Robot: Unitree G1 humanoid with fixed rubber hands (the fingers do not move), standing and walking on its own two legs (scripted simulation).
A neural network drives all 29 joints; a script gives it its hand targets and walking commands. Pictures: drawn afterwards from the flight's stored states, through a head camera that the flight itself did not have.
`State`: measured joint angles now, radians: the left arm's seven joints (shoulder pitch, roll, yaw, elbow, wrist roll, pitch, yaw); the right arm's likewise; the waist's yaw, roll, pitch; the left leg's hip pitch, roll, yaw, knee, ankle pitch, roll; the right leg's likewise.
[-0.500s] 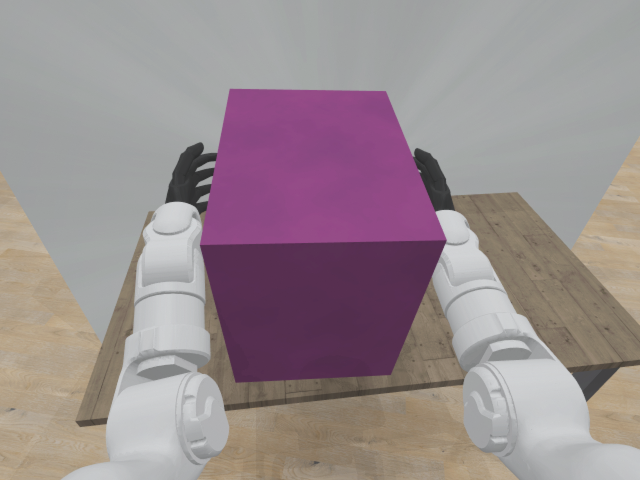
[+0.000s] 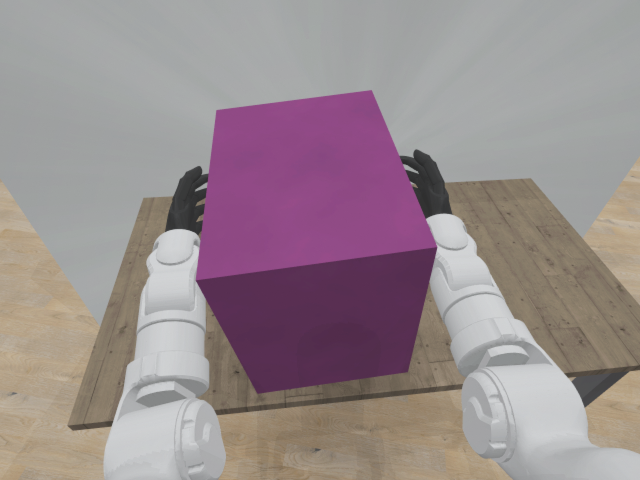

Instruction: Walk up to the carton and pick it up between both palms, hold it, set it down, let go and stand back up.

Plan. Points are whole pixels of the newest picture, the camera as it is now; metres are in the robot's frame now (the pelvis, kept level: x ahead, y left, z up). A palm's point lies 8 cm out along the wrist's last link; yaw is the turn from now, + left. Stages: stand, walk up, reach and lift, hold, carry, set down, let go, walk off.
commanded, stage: set down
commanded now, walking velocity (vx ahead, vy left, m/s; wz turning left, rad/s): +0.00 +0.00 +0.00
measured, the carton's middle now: (313, 243) +0.42 +0.03 +0.08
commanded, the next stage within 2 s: none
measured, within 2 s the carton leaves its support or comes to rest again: neither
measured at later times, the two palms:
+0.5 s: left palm (185, 234) +0.37 +0.19 +0.14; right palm (436, 231) +0.38 -0.13 +0.14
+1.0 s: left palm (188, 257) +0.39 +0.20 +0.08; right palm (412, 232) +0.42 -0.11 +0.10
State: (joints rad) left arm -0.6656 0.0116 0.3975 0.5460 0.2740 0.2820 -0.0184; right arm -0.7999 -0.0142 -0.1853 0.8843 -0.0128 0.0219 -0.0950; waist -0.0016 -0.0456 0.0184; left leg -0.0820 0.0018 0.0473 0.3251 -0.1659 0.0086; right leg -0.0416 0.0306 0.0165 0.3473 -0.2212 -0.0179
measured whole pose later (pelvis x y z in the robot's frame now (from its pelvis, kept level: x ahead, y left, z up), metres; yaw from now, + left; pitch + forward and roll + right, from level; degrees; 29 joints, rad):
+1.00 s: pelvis +0.02 +0.00 +0.00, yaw +0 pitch -1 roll +0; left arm -0.65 -0.02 0.48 0.76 0.31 0.05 -0.01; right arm -0.76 0.04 -0.40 0.97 -0.29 -0.09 -0.02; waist 0.04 -0.05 0.02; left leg -0.11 0.00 0.05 0.30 -0.17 0.01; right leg -0.08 0.03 0.02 0.35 -0.22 -0.01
